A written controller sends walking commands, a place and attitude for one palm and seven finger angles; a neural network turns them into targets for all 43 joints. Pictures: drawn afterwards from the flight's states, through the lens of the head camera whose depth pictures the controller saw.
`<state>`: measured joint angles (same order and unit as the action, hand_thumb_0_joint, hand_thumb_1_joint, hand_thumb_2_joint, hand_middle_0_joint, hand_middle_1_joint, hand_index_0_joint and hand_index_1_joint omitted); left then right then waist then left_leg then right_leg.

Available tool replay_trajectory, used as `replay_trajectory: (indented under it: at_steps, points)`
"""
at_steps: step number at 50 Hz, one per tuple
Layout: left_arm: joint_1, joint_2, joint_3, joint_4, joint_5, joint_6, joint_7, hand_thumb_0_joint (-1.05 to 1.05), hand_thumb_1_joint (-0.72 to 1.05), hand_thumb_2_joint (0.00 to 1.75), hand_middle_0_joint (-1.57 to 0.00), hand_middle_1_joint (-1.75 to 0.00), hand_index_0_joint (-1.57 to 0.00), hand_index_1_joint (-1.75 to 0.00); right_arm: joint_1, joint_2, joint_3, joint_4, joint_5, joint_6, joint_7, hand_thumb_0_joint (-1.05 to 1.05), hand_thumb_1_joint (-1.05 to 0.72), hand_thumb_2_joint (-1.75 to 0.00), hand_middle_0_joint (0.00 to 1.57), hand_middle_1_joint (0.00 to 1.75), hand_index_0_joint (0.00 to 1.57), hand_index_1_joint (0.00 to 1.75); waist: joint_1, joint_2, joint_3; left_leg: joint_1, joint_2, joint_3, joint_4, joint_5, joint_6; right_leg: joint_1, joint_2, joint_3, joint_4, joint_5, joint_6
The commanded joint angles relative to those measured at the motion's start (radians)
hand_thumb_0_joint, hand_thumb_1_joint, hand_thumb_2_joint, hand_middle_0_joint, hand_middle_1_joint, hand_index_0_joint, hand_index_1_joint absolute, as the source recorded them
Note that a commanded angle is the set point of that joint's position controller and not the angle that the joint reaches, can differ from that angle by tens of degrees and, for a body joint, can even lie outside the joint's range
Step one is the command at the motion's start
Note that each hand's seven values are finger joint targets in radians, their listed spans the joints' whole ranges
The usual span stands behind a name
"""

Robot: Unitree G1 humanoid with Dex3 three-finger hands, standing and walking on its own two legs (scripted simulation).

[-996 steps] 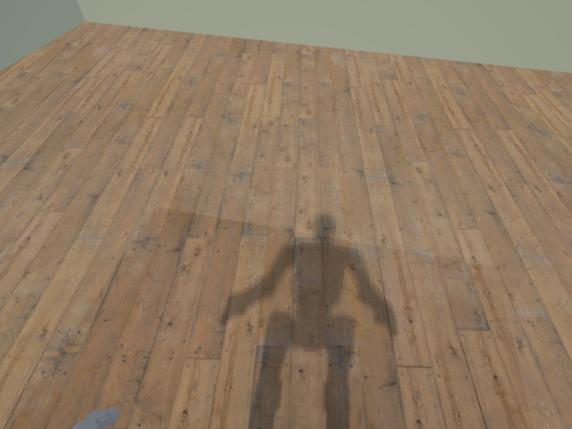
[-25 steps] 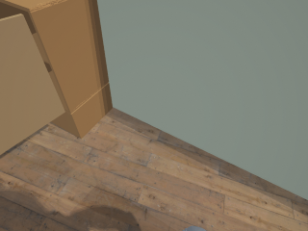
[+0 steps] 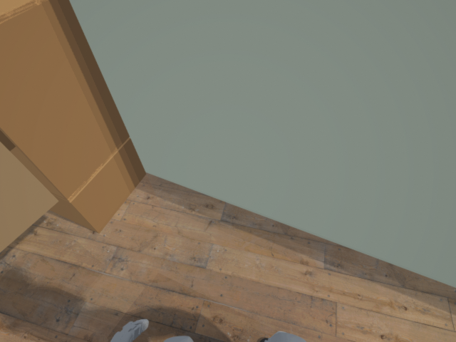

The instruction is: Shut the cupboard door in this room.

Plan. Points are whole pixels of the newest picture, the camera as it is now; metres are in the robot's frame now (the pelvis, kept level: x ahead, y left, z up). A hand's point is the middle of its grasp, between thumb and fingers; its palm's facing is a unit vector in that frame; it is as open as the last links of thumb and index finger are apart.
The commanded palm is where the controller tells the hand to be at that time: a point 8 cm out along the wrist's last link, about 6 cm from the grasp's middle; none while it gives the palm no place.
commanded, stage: turn to face it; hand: left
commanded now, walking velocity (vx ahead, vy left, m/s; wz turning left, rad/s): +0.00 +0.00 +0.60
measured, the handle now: out of the picture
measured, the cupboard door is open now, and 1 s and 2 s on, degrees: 83 83 83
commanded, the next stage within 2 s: take the last steps up to it in 1.44 s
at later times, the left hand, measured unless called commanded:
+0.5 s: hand out of the picture +0.02 +0.27 -0.17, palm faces +0.32 -0.92 -0.21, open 7.4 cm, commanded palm none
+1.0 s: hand out of the picture +0.02 +0.20 -0.12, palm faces +0.53 -0.79 -0.30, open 7.4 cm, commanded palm none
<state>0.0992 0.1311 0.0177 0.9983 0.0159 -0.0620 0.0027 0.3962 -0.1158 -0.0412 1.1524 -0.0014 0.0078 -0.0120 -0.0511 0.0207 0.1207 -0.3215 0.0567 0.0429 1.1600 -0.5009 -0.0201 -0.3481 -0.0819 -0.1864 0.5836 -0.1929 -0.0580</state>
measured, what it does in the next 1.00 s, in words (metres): steps on the spot, turning left: left foot, then right foot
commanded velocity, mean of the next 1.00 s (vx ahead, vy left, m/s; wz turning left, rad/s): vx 0.00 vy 0.00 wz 0.60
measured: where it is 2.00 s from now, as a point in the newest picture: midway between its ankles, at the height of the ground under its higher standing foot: outside the picture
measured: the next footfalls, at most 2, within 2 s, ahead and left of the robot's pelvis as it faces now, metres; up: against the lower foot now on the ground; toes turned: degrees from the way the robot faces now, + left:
left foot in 0.36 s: +0.04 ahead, +0.15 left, +0.00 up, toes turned +20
right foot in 0.84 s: +0.11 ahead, -0.08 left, +0.00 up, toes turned +26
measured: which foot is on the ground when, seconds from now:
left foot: up 0.00-0.34, down 0.36-0.84, up 0.86-1.00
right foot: down 0.00-0.36, up 0.38-0.82, down 0.84-1.00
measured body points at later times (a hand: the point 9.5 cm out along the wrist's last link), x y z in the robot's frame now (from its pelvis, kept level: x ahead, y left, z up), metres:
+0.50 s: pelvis +0.01 +0.05 +0.01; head +0.04 +0.09 +0.45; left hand +0.00 +0.32 -0.15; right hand +0.15 -0.18 -0.12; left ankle +0.00 +0.14 -0.73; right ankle +0.05 -0.10 -0.65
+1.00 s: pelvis +0.03 -0.02 +0.01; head +0.08 -0.04 +0.46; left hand -0.01 +0.24 -0.10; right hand +0.23 -0.21 -0.15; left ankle -0.06 +0.10 -0.63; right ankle +0.08 -0.10 -0.73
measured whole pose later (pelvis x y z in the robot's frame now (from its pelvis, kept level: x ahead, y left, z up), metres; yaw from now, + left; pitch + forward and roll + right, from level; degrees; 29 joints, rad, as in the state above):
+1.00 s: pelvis +0.03 -0.02 +0.01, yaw +35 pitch -1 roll +3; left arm 0.16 0.16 0.02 0.89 0.02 0.01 0.02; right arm 0.19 -0.29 -0.11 0.96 -0.02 0.08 0.02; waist -0.04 0.06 0.08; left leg -0.51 -0.02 -0.04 1.16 -0.38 -0.06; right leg -0.21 -0.08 -0.13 0.52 -0.29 -0.02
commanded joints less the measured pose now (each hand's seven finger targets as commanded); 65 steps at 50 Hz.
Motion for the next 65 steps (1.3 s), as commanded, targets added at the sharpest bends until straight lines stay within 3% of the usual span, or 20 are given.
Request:
replay_trajectory:
  at_steps: [1, 8, 13, 16, 17, 18, 20, 23, 26, 33, 39, 40, 41, 42, 43, 46, 51, 61, 64, 65]
  points:
    - [0.065, 0.165, 0.041, -0.038, -0.005, 0.015, 0.031, 0.00, 0.90, 0.90, -0.20, -0.30, -0.20, -0.30, 0.044, -0.062, -0.026, -0.073, -0.009, 0.022, 0.009, 0.00, -0.90, -0.90, 0.20, 0.30, 0.20, 0.30, 0.014, -0.115, -0.139, -0.097, 0.050, -0.048, 0.087, 0.122, -0.026, 0.055, -0.294, 0.133, -0.316, 0.248, -0.036]
    - [0.021, 0.190, 0.064, -0.076, 0.008, 0.046, 0.033, 0.00, 0.90, 0.90, -0.20, -0.30, -0.20, -0.30, -0.047, -0.103, -0.046, -0.154, -0.022, 0.056, 0.028, 0.00, -0.90, -0.90, 0.20, 0.30, 0.20, 0.30, 0.018, -0.196, -0.074, -0.119, 0.064, 0.020, -0.098, 0.151, -0.052, 0.006, -0.296, 0.044, -0.381, -0.145, -0.037]
    - [0.061, 0.247, 0.085, -0.089, 0.017, 0.063, 0.034, 0.00, 0.90, 0.90, -0.20, -0.30, -0.20, -0.30, -0.163, -0.125, -0.046, -0.235, -0.015, 0.040, 0.037, 0.00, -0.90, -0.90, 0.20, 0.30, 0.20, 0.30, 0.063, -0.179, -0.072, -0.088, 0.059, 0.050, -0.308, 0.068, -0.036, 0.071, -0.348, 0.046, -0.302, -0.111, -0.057]
    - [0.075, 0.256, 0.089, -0.098, 0.009, 0.073, 0.028, 0.00, 0.90, 0.90, -0.20, -0.30, -0.20, -0.30, -0.116, -0.157, -0.052, -0.244, -0.015, 0.025, 0.035, 0.00, -0.90, -0.90, 0.20, 0.30, 0.20, 0.30, 0.032, -0.068, -0.134, 0.060, 0.026, 0.073, -0.578, 0.192, -0.026, 0.071, -0.320, -0.013, -0.103, -0.053, -0.006]
    - [0.077, 0.230, 0.085, -0.110, -0.001, 0.082, 0.024, 0.00, 0.90, 0.90, -0.20, -0.30, -0.20, -0.30, -0.072, -0.207, -0.061, -0.236, -0.018, 0.015, 0.036, 0.00, -0.90, -0.90, 0.20, 0.30, 0.20, 0.30, 0.006, 0.088, -0.146, 0.140, 0.072, -0.042, -0.752, 0.246, -0.001, -0.013, -0.253, -0.046, 0.066, -0.113, 0.047]
    - [0.061, 0.162, 0.073, -0.152, -0.007, 0.088, 0.012, 0.00, 0.90, 0.90, -0.20, -0.30, -0.20, -0.30, -0.041, -0.318, -0.086, -0.247, -0.026, 0.008, 0.028, 0.00, -0.90, -0.90, 0.20, 0.30, 0.20, 0.30, -0.018, 0.399, -0.110, 0.183, 0.305, -0.414, -0.882, 0.433, 0.102, -0.253, -0.097, -0.068, 0.308, -0.397, 0.138]
    - [-0.035, 0.177, 0.067, -0.181, 0.008, 0.103, 0.009, 0.00, 0.90, 0.90, -0.20, -0.30, -0.20, -0.30, -0.062, -0.342, -0.082, -0.242, -0.028, 0.009, 0.010, 0.00, -0.90, -0.90, 0.20, 0.30, 0.20, 0.30, -0.022, 0.270, -0.114, 0.111, 0.350, -0.438, -0.920, 0.468, 0.179, -0.272, -0.074, 0.114, 0.519, -0.360, 0.131]
    - [0.023, 0.192, 0.079, -0.141, 0.003, 0.098, -0.001, 0.00, 0.90, 0.90, -0.20, -0.30, -0.20, -0.30, -0.208, -0.288, -0.060, -0.282, -0.021, -0.003, -0.001, 0.00, -0.90, -0.90, 0.20, 0.30, 0.20, 0.30, 0.045, 0.196, -0.138, 0.150, 0.195, -0.261, -0.844, 0.550, 0.136, -0.265, -0.046, 0.152, 0.577, -0.179, 0.143]
    - [0.056, 0.194, 0.075, -0.123, -0.002, 0.090, 0.002, 0.00, 0.90, 0.90, -0.20, -0.30, -0.20, -0.30, -0.168, -0.290, -0.062, -0.277, -0.015, -0.012, -0.003, 0.00, -0.90, -0.90, 0.20, 0.30, 0.20, 0.30, 0.036, 0.080, -0.227, 0.275, 0.168, -0.233, -0.805, 0.710, 0.145, -0.252, -0.024, 0.164, 0.565, -0.153, 0.158]
    - [-0.017, 0.187, 0.059, -0.162, -0.014, 0.088, 0.022, 0.00, 0.90, 0.90, -0.20, -0.30, -0.20, -0.30, -0.107, -0.298, -0.076, -0.247, -0.022, 0.003, 0.000, 0.00, -0.90, -0.90, 0.20, 0.30, 0.20, 0.30, -0.006, 0.098, -0.202, 0.317, 0.196, -0.354, -0.771, 0.825, 0.202, -0.212, 0.000, 0.191, 0.364, -0.265, 0.170]
    - [0.092, 0.203, 0.058, -0.142, -0.021, 0.077, 0.025, 0.00, 0.90, 0.90, -0.20, -0.30, -0.20, -0.30, -0.223, -0.304, -0.083, -0.276, -0.018, 0.020, 0.008, 0.00, -0.90, -0.90, 0.20, 0.30, 0.20, 0.30, 0.056, 0.140, -0.199, 0.098, 0.116, -0.396, -0.712, 0.721, 0.151, 0.108, 0.056, 0.154, -0.030, -0.143, 0.144]
    - [0.135, 0.219, 0.063, -0.135, -0.019, 0.069, 0.027, 0.00, 0.90, 0.90, -0.20, -0.30, -0.20, -0.30, -0.240, -0.290, -0.081, -0.287, -0.013, 0.021, 0.010, 0.00, -0.90, -0.90, 0.20, 0.30, 0.20, 0.30, 0.081, 0.097, -0.210, 0.011, 0.078, -0.383, -0.667, 0.615, 0.113, 0.233, 0.037, 0.156, -0.168, -0.030, 0.138]
    - [0.172, 0.286, 0.075, -0.132, -0.006, 0.058, 0.033, 0.00, 0.90, 0.90, -0.20, -0.30, -0.20, -0.30, -0.232, -0.242, -0.076, -0.298, -0.003, 0.021, 0.016, 0.00, -0.90, -0.90, 0.20, 0.30, 0.20, 0.30, 0.099, -0.077, -0.231, -0.154, -0.013, -0.297, -0.536, 0.362, 0.045, 0.391, -0.127, 0.302, -0.291, -0.025, 0.096]
    - [0.175, 0.363, 0.087, -0.139, 0.007, 0.056, 0.038, 0.00, 0.90, 0.90, -0.20, -0.30, -0.20, -0.30, -0.253, -0.196, -0.069, -0.324, -0.003, 0.021, 0.020, 0.00, -0.90, -0.90, 0.20, 0.30, 0.20, 0.30, 0.110, -0.344, -0.185, -0.296, -0.152, -0.107, -0.307, -0.052, -0.027, 0.378, -0.383, 0.548, -0.327, 0.079, -0.024]
    - [0.154, 0.353, 0.080, -0.157, 0.000, 0.059, 0.040, 0.00, 0.90, 0.90, -0.20, -0.30, -0.20, -0.30, -0.262, -0.249, -0.080, -0.324, -0.013, 0.029, 0.020, 0.00, -0.90, -0.90, 0.20, 0.30, 0.20, 0.30, 0.099, -0.245, -0.165, -0.262, -0.103, -0.141, -0.123, -0.090, -0.018, 0.241, -0.428, 0.525, -0.316, 0.130, -0.092]
    - [0.001, 0.250, 0.061, -0.195, -0.003, 0.055, 0.038, 0.00, 0.90, 0.90, -0.20, -0.30, -0.20, -0.30, -0.214, -0.231, -0.083, -0.262, -0.023, 0.054, 0.036, 0.00, -0.90, -0.90, 0.20, 0.30, 0.20, 0.30, 0.020, -0.169, -0.060, -0.246, -0.045, -0.121, 0.078, 0.088, -0.035, 0.123, -0.270, 0.301, -0.291, 0.095, -0.044]
    - [0.100, 0.234, 0.057, -0.173, 0.000, 0.044, 0.034, 0.00, 0.90, 0.90, -0.20, -0.30, -0.20, -0.30, -0.228, -0.216, -0.070, -0.260, -0.019, 0.062, 0.042, 0.00, -0.90, -0.90, 0.20, 0.30, 0.20, 0.30, 0.049, -0.211, -0.085, -0.255, -0.029, -0.074, 0.060, 0.157, -0.070, 0.224, -0.237, 0.163, -0.251, 0.286, -0.026]
    - [0.204, 0.301, 0.079, -0.117, 0.014, 0.059, 0.028, 0.00, 0.90, 0.90, -0.20, -0.30, -0.20, -0.30, -0.329, -0.186, -0.029, -0.287, -0.006, 0.037, 0.032, 0.00, -0.90, -0.90, 0.20, 0.30, 0.20, 0.30, 0.111, -0.239, -0.152, -0.079, -0.029, 0.038, -0.412, 0.040, -0.044, 0.334, -0.291, 0.107, -0.148, 0.511, -0.070]
    - [0.167, 0.303, 0.082, -0.097, 0.007, 0.063, 0.026, 0.00, 0.90, 0.90, -0.20, -0.30, -0.20, -0.30, -0.252, -0.200, -0.030, -0.263, -0.006, 0.023, 0.027, 0.00, -0.90, -0.90, 0.20, 0.30, 0.20, 0.30, 0.062, -0.220, -0.188, 0.098, -0.031, 0.062, -0.652, 0.214, -0.025, 0.270, -0.277, 0.058, -0.055, 0.435, -0.011]
    - [0.158, 0.285, 0.080, -0.102, -0.003, 0.068, 0.024, 0.00, 0.90, 0.90, -0.20, -0.30, -0.20, -0.30, -0.208, -0.233, -0.037, -0.251, -0.009, 0.014, 0.027, 0.00, -0.90, -0.90, 0.20, 0.30, 0.20, 0.30, 0.031, -0.126, -0.210, 0.234, -0.003, 0.031, -0.775, 0.370, -0.007, 0.174, -0.244, 0.019, 0.040, 0.333, 0.039]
